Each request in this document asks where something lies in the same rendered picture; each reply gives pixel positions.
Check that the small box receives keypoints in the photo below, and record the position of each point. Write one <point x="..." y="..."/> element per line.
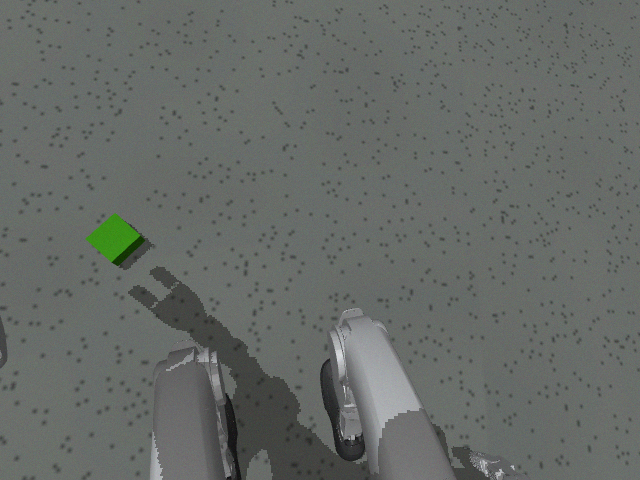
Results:
<point x="115" y="239"/>

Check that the left robot foot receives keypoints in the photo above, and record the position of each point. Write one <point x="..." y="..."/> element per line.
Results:
<point x="232" y="440"/>

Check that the right robot foot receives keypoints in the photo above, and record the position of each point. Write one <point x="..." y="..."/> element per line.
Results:
<point x="346" y="449"/>

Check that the right robot hand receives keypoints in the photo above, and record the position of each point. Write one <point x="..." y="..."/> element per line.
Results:
<point x="497" y="468"/>

